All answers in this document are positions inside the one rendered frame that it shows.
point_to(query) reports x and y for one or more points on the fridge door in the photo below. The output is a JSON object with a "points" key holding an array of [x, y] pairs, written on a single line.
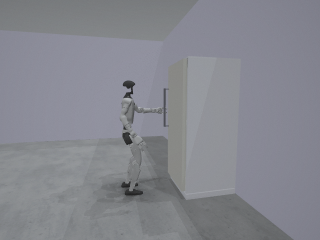
{"points": [[177, 122]]}

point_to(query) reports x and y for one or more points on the robot right upper arm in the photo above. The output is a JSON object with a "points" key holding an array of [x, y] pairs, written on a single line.
{"points": [[126, 104]]}

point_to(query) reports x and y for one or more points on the robot right forearm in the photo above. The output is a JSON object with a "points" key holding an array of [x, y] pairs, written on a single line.
{"points": [[127, 126]]}

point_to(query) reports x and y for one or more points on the robot left upper arm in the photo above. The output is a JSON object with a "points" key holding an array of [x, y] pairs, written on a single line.
{"points": [[138, 109]]}

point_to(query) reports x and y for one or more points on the right robot shin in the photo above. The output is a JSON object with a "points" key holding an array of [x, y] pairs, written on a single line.
{"points": [[134, 175]]}

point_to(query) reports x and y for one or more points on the robot left forearm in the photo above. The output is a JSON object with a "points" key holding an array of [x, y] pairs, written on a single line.
{"points": [[149, 110]]}

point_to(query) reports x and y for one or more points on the right robot hand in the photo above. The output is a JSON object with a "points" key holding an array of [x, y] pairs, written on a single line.
{"points": [[138, 141]]}

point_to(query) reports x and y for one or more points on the humanoid robot head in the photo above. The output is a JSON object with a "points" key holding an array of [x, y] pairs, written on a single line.
{"points": [[128, 84]]}

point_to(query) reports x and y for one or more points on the left robot hand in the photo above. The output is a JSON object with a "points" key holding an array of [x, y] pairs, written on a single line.
{"points": [[159, 110]]}

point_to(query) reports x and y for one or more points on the handle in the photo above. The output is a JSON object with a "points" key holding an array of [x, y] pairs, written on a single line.
{"points": [[164, 107]]}

